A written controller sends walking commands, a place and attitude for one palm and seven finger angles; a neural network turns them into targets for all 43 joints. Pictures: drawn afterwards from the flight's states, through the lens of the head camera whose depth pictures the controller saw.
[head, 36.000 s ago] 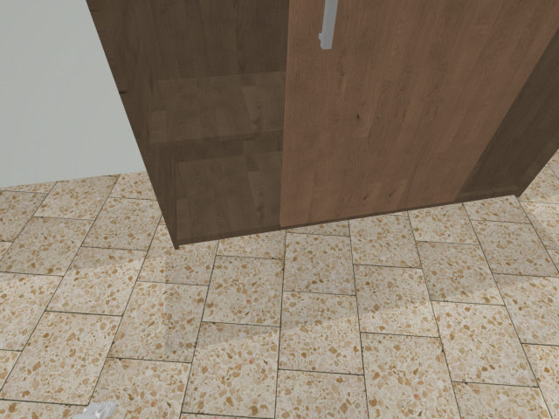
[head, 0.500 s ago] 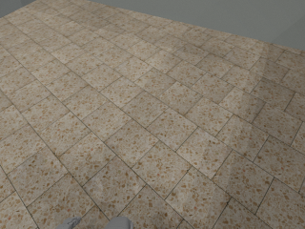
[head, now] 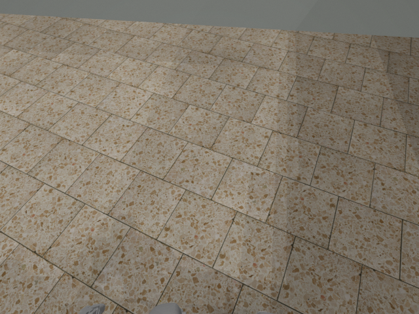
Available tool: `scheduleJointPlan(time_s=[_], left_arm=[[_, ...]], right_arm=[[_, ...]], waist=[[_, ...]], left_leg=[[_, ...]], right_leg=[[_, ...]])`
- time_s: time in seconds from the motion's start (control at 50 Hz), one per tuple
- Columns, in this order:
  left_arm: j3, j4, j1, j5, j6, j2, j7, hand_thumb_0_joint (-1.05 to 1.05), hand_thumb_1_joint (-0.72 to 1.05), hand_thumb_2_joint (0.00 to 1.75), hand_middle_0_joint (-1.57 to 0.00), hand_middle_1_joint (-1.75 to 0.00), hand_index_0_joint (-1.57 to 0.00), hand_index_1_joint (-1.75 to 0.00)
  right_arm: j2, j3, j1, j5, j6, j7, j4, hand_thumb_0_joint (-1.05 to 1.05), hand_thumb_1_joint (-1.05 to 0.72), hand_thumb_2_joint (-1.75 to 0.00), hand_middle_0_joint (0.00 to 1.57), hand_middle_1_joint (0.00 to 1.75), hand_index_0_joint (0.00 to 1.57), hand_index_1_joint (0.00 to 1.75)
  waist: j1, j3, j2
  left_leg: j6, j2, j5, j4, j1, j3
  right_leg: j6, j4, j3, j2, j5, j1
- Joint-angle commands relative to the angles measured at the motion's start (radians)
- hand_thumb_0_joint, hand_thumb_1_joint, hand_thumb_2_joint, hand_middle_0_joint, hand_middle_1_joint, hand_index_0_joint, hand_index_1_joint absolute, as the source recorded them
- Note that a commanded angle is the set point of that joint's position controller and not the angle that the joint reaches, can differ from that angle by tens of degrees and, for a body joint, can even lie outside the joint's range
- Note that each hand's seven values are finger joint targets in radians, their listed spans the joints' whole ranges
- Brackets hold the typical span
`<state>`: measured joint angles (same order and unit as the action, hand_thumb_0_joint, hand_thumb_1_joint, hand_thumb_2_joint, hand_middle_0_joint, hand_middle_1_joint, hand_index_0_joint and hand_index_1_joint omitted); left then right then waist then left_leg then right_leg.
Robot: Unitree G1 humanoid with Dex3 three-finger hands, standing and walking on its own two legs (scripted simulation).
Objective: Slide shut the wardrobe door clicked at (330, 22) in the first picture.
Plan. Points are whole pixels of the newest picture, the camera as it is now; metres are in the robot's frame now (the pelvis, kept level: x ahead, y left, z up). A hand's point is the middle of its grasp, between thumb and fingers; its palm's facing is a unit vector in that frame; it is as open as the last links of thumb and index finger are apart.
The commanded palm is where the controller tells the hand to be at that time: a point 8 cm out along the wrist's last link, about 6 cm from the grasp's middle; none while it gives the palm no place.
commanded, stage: turn to face it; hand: right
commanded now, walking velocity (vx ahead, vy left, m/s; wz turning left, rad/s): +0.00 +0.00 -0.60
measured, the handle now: out of the picture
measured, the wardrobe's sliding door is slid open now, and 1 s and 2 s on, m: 0.35 0.35 0.35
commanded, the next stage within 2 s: none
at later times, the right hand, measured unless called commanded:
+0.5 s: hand out of the picture +0.03 -0.18 -0.14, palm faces +0.31 +0.92 -0.25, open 7.4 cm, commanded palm none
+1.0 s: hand out of the picture +0.00 -0.18 -0.13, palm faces +0.58 +0.76 -0.30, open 7.4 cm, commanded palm none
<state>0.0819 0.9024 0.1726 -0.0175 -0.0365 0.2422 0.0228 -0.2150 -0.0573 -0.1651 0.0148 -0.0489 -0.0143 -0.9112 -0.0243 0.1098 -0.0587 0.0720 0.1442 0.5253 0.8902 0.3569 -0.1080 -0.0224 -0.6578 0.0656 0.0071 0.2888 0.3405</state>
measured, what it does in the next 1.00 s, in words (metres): steps on the spot, turning right: left foot, then right foot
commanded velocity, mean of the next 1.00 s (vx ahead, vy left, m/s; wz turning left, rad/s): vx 0.00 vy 0.00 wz -0.60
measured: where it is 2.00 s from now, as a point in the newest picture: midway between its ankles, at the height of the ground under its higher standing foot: outside the picture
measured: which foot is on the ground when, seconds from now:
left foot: up 0.00-0.24, down 0.26-0.56, up 0.58-0.88, down 0.90-1.00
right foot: down 0.00-0.26, up 0.28-0.54, down 0.56-0.90, up 0.92-1.00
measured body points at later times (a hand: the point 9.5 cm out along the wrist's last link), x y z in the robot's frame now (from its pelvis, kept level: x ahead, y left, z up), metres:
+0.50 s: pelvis +0.01 +0.03 +0.02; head +0.07 +0.02 +0.46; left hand +0.18 +0.26 -0.13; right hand +0.02 -0.23 -0.12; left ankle +0.02 +0.16 -0.72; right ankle -0.02 -0.09 -0.68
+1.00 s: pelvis +0.03 +0.05 +0.01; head +0.08 +0.05 +0.46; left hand +0.24 +0.23 -0.14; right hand -0.04 -0.22 -0.11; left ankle +0.10 +0.16 -0.72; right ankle -0.04 -0.05 -0.66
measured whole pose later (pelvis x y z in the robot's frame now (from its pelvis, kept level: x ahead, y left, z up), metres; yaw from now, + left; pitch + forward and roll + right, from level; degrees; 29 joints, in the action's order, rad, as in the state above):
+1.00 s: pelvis +0.03 +0.05 +0.01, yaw -37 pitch +0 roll +0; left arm 0.09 0.94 0.19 -0.02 -0.09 0.25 0.02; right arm -0.21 -0.06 -0.15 0.02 -0.02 -0.03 -0.88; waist -0.03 0.10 0.05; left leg 0.01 0.06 0.32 0.58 0.25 -0.08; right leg 0.03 -1.03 -0.05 -0.03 0.47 0.49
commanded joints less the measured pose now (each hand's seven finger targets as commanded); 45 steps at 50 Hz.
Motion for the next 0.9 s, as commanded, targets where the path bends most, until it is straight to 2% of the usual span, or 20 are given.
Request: scheduleJointPlan(time_s=[0.0,0.06,0.14,0.18,0.2,0.22,0.24,0.28,0.34,0.42,0.5,0.52,0.54,0.56,0.62,0.68,0.82,0.84,0.86,0.88], left_arm=[[0.043,-0.039,0.1,-0.015,0.019,0.198,-0.035,0.0,0.9,0.9,-0.2,-0.3,-0.2,-0.3],[0.036,-0.036,0.089,-0.016,0.023,0.194,-0.039,0.0,0.9,0.9,-0.2,-0.3,-0.2,-0.3],[0.042,-0.042,0.055,-0.016,0.007,0.201,-0.035,0.0,0.9,0.9,-0.2,-0.3,-0.2,-0.3],[0.042,-0.056,0.004,-0.011,-0.003,0.194,-0.032,0.0,0.9,0.9,-0.2,-0.3,-0.2,-0.3],[0.04,-0.069,-0.022,-0.004,-0.007,0.167,-0.03,0.0,0.9,0.9,-0.2,-0.3,-0.2,-0.3],[0.034,-0.09,-0.024,0.006,-0.009,0.101,-0.023,0.0,0.9,0.9,-0.2,-0.3,-0.2,-0.3],[0.029,-0.113,-0.054,0.002,-0.007,0.091,-0.017,0.0,0.9,0.9,-0.2,-0.3,-0.2,-0.3],[0.038,-0.087,-0.013,-0.006,-0.022,0.103,-0.011,0.0,0.9,0.9,-0.2,-0.3,-0.2,-0.3],[0.018,-0.07,-0.022,0.0,-0.02,0.074,0.003,0.0,0.9,0.9,-0.2,-0.3,-0.2,-0.3],[0.001,-0.083,-0.09,0.008,-0.009,0.042,0.011,0.0,0.9,0.9,-0.2,-0.3,-0.2,-0.3],[0.01,-0.062,0.009,0.005,0.002,0.079,0.008,0.0,0.9,0.9,-0.2,-0.3,-0.2,-0.3],[0.028,-0.048,0.073,-0.001,0.011,0.139,0.005,0.0,0.9,0.9,-0.2,-0.3,-0.2,-0.3],[0.056,-0.043,0.143,-0.01,0.016,0.249,-0.002,0.0,0.9,0.9,-0.2,-0.3,-0.2,-0.3],[0.061,-0.018,0.204,-0.009,0.005,0.279,-0.01,0.0,0.9,0.9,-0.2,-0.3,-0.2,-0.3],[0.039,-0.045,0.094,-0.012,0.017,0.205,-0.037,0.0,0.9,0.9,-0.2,-0.3,-0.2,-0.3],[0.031,-0.055,0.042,-0.012,0.019,0.195,-0.037,0.0,0.9,0.9,-0.2,-0.3,-0.2,-0.3],[0.042,-0.063,-0.017,-0.012,-0.008,0.194,-0.028,0.0,0.9,0.9,-0.2,-0.3,-0.2,-0.3],[0.041,-0.071,-0.034,-0.005,-0.01,0.173,-0.026,0.0,0.9,0.9,-0.2,-0.3,-0.2,-0.3],[0.036,-0.085,-0.033,0.004,-0.011,0.117,-0.021,0.0,0.9,0.9,-0.2,-0.3,-0.2,-0.3],[0.029,-0.109,-0.056,0.006,-0.008,0.079,-0.015,0.0,0.9,0.9,-0.2,-0.3,-0.2,-0.3]], right_arm=[[-0.108,-0.033,0.099,-0.003,0.019,-0.006,0.108,0.0,-0.9,-0.9,0.2,0.3,0.2,0.3],[-0.094,-0.027,0.087,-0.006,0.019,0.0,0.089,0.0,-0.9,-0.9,0.2,0.3,0.2,0.3],[-0.089,-0.026,0.041,-0.01,0.023,-0.002,0.079,0.0,-0.9,-0.9,0.2,0.3,0.2,0.3],[-0.105,-0.03,-0.03,-0.009,0.029,-0.004,0.065,0.0,-0.9,-0.9,0.2,0.3,0.2,0.3],[-0.129,-0.039,-0.075,-0.008,0.038,-0.011,0.057,0.0,-0.9,-0.9,0.2,0.3,0.2,0.3],[-0.209,-0.056,-0.099,0.008,0.048,-0.02,0.057,0.0,-0.9,-0.9,0.2,0.3,0.2,0.3],[-0.256,-0.059,-0.075,0.015,0.049,-0.023,0.072,0.0,-0.9,-0.9,0.2,0.3,0.2,0.3],[-0.192,-0.047,0.02,0.008,0.051,-0.032,0.094,0.0,-0.9,-0.9,0.2,0.3,0.2,0.3],[-0.155,-0.031,0.035,0.008,0.061,-0.025,0.096,0.0,-0.9,-0.9,0.2,0.3,0.2,0.3],[-0.207,-0.048,-0.055,0.012,0.06,-0.021,0.063,0.0,-0.9,-0.9,0.2,0.3,0.2,0.3],[-0.225,-0.057,-0.041,0.001,0.053,-0.014,0.057,0.0,-0.9,-0.9,0.2,0.3,0.2,0.3],[-0.2,-0.055,-0.041,-0.005,0.048,-0.01,0.073,0.0,-0.9,-0.9,0.2,0.3,0.2,0.3],[-0.123,-0.038,-0.04,-0.013,0.042,-0.004,0.112,0.0,-0.9,-0.9,0.2,0.3,0.2,0.3],[-0.122,-0.027,0.028,0.0,0.027,-0.014,0.146,0.0,-0.9,-0.9,0.2,0.3,0.2,0.3],[-0.117,-0.031,0.086,-0.004,0.02,-0.011,0.113,0.0,-0.9,-0.9,0.2,0.3,0.2,0.3],[-0.108,-0.03,0.048,-0.003,0.014,-0.001,0.089,0.0,-0.9,-0.9,0.2,0.3,0.2,0.3],[-0.104,-0.032,-0.038,-0.005,0.025,-0.003,0.072,0.0,-0.9,-0.9,0.2,0.3,0.2,0.3],[-0.123,-0.04,-0.081,-0.005,0.034,-0.008,0.064,0.0,-0.9,-0.9,0.2,0.3,0.2,0.3],[-0.189,-0.054,-0.107,0.007,0.047,-0.017,0.065,0.0,-0.9,-0.9,0.2,0.3,0.2,0.3],[-0.255,-0.062,-0.09,0.017,0.05,-0.022,0.083,0.0,-0.9,-0.9,0.2,0.3,0.2,0.3]], waist=[[-0.041,-0.146,0.29],[-0.026,-0.166,0.219],[-0.011,-0.175,0.229],[0.028,-0.16,0.225],[0.056,-0.159,0.161],[0.069,-0.139,-0.086],[0.077,-0.092,-0.242],[0.013,-0.085,-0.207],[0.001,-0.099,-0.192],[0.052,-0.131,-0.153],[-0.003,-0.176,-0.103],[-0.038,-0.225,0.049],[-0.071,-0.258,0.372],[-0.094,-0.251,0.3],[-0.045,-0.169,0.247],[-0.011,-0.148,0.202],[0.026,-0.136,0.225],[0.052,-0.144,0.164],[0.07,-0.144,-0.048],[0.081,-0.105,-0.239]], left_leg=[[0.008,-0.025,-0.016,0.269,0.214,0.123],[0.01,-0.067,-0.044,0.111,0.142,0.109],[-0.004,-0.127,-0.074,-0.123,-0.023,0.071],[-0.014,-0.144,-0.18,-0.296,-0.164,0.062],[-0.024,-0.107,-0.247,-0.468,-0.272,0.091],[-0.096,0.112,-0.186,-0.627,-0.361,0.338],[-0.216,0.325,-0.233,-0.693,-0.253,0.512],[-0.24,0.273,-0.291,-0.649,-0.153,0.414],[-0.205,0.167,-0.717,-0.524,-0.231,0.138],[-0.191,0.189,-0.882,-0.44,-0.318,0.087],[-0.111,0.178,-0.809,-0.272,-0.247,0.005],[-0.055,0.137,-0.656,-0.106,-0.099,-0.047],[0.026,-0.014,0.037,0.144,0.187,-0.073],[0.008,-0.03,0.188,0.265,0.205,0.045],[0.008,-0.024,-0.002,0.291,0.203,0.13],[0.01,-0.053,-0.054,0.151,0.125,0.11],[-0.013,-0.142,-0.167,-0.276,-0.159,0.058],[-0.021,-0.123,-0.238,-0.426,-0.26,0.071],[-0.076,0.052,-0.148,-0.601,-0.35,0.265],[-0.192,0.293,-0.182,-0.694,-0.287,0.495]], right_leg=[[-0.162,0.304,-0.409,0.3,-0.374,-0.166],[-0.139,0.265,-0.337,0.238,-0.521,-0.21],[-0.125,0.248,-0.37,0.207,-0.434,-0.136],[-0.094,0.215,-0.371,0.172,-0.322,-0.031],[-0.053,0.15,-0.355,0.12,-0.204,0.056],[0.021,-0.036,-0.232,-0.008,0.056,0.237],[0.061,-0.298,-0.112,-0.081,0.317,0.277],[0.053,-0.544,-0.143,-0.013,0.258,0.257],[0.084,-0.451,-0.062,0.017,0.197,0.217],[0.08,-0.146,0.029,-0.003,0.182,0.118],[0.054,0.161,0.063,-0.022,-0.061,-0.109],[0.009,0.208,-0.046,0.071,-0.289,-0.288],[-0.159,0.218,-0.443,0.365,-0.733,-0.445],[-0.236,0.246,-0.471,0.436,-0.669,-0.362],[-0.177,0.284,-0.401,0.302,-0.475,-0.21],[-0.14,0.293,-0.323,0.238,-0.408,-0.164],[-0.097,0.254,-0.389,0.165,-0.169,0.015],[-0.063,0.196,-0.372,0.123,-0.115,0.078],[0.001,0.02,-0.274,0.015,0.036,0.213],[0.062,-0.229,-0.112,-0.098,0.285,0.281]])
